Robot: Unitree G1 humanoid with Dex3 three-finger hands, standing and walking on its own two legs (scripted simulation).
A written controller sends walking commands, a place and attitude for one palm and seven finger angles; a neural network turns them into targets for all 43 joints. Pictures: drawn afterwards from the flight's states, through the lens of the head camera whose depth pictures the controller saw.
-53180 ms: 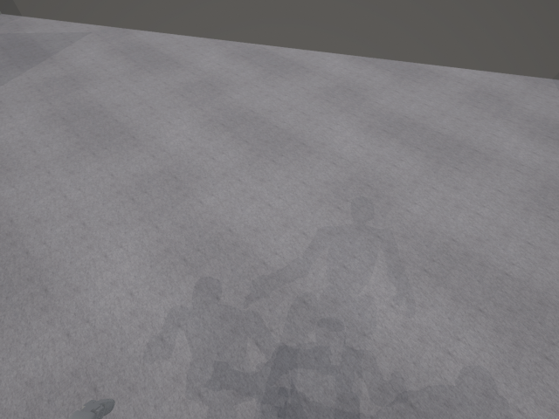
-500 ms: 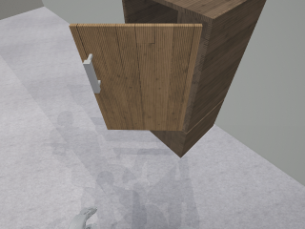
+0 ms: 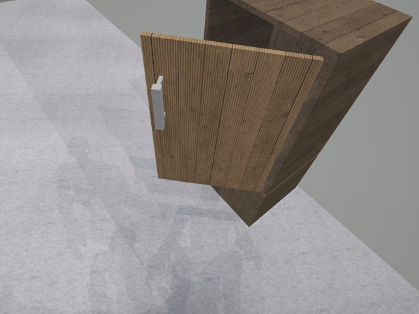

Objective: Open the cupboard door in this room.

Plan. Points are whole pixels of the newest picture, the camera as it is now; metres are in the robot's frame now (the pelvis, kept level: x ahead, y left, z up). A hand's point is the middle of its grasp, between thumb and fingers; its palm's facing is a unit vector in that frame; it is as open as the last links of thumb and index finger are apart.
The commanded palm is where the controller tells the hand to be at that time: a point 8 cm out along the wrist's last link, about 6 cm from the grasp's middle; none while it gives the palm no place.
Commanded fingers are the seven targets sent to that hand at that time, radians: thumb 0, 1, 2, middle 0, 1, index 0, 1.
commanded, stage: come to a stop and stand still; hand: left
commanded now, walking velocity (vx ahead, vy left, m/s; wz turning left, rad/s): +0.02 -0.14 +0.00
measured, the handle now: (160, 103) +0.61 +0.19 +0.01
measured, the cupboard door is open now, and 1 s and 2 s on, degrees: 44 44 44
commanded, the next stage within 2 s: look again from close up in 0.80 s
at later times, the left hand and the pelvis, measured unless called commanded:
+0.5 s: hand out of the picture -0.01 +0.12 -0.17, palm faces +0.03 -0.98 -0.19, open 7.3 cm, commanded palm none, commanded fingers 0.00 0.90 0.90 -0.20 -0.30 -0.20 -0.30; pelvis -0.01 -0.05 +0.00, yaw -1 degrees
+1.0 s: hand out of the picture +0.00 +0.15 -0.18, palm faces +0.00 -0.98 -0.22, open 7.4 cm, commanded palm none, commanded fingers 0.00 0.90 0.90 -0.20 -0.30 -0.20 -0.30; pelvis -0.02 -0.03 +0.00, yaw -1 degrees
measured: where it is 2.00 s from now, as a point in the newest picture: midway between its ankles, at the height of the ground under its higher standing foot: outside the picture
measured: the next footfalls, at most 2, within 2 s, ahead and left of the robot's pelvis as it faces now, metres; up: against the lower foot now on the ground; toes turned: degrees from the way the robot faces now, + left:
right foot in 0.26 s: -0.04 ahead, -0.17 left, +0.00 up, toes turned -2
left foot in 0.56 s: +0.04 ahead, +0.06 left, +0.00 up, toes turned +3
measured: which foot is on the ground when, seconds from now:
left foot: down 0.00-0.30, up 0.32-0.54, down 0.56-1.00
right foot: up 0.00-0.24, down 0.26-1.00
